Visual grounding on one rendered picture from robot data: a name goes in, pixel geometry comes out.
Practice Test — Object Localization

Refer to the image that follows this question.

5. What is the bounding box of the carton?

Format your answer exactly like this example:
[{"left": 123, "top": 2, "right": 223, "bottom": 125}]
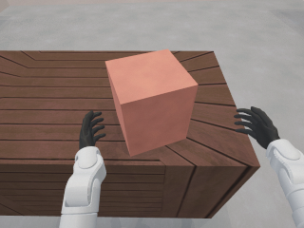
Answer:
[{"left": 105, "top": 49, "right": 199, "bottom": 157}]

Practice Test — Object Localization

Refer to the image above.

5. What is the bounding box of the left robot hand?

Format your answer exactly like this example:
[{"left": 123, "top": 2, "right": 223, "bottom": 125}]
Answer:
[{"left": 79, "top": 110, "right": 106, "bottom": 150}]

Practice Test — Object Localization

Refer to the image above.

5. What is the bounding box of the robot right forearm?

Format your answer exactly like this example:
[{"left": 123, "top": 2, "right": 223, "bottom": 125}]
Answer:
[{"left": 265, "top": 139, "right": 304, "bottom": 228}]

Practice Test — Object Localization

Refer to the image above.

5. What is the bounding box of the robot left forearm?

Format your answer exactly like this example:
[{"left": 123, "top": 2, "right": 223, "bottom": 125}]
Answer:
[{"left": 59, "top": 146, "right": 106, "bottom": 228}]

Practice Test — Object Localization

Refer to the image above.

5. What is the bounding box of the right robot hand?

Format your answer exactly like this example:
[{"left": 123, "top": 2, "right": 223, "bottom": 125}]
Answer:
[{"left": 234, "top": 106, "right": 280, "bottom": 149}]

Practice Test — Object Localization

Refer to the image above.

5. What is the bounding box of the pedestal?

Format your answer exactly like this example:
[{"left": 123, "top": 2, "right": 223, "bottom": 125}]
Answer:
[{"left": 0, "top": 50, "right": 260, "bottom": 219}]

